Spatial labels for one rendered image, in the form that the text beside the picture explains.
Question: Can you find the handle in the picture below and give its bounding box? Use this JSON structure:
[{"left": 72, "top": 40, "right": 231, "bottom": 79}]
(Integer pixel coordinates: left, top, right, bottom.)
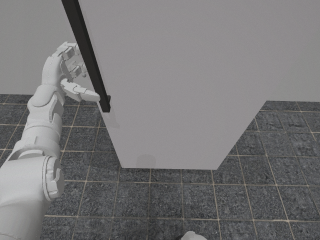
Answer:
[{"left": 61, "top": 0, "right": 111, "bottom": 113}]

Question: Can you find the robot right shin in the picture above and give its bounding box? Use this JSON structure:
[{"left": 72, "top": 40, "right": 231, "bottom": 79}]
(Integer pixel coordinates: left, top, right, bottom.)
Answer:
[{"left": 183, "top": 231, "right": 196, "bottom": 237}]

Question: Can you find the fridge door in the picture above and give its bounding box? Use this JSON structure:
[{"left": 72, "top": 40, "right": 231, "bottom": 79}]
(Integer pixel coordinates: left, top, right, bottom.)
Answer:
[{"left": 57, "top": 0, "right": 320, "bottom": 170}]

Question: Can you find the left robot hand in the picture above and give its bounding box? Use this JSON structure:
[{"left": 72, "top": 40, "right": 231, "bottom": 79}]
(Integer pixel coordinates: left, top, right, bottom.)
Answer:
[{"left": 41, "top": 41, "right": 101, "bottom": 102}]

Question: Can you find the robot left forearm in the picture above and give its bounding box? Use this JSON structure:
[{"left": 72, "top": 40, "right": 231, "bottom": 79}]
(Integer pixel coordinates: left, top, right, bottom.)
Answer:
[{"left": 0, "top": 84, "right": 65, "bottom": 171}]

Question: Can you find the robot left upper arm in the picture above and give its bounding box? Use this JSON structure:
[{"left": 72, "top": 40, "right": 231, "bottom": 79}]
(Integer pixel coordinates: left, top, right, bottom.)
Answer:
[{"left": 0, "top": 155, "right": 65, "bottom": 240}]

